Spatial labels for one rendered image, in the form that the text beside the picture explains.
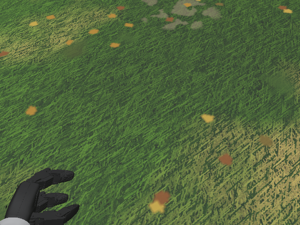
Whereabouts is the left robot hand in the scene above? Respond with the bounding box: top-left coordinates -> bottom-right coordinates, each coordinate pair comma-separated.
5,168 -> 80,225

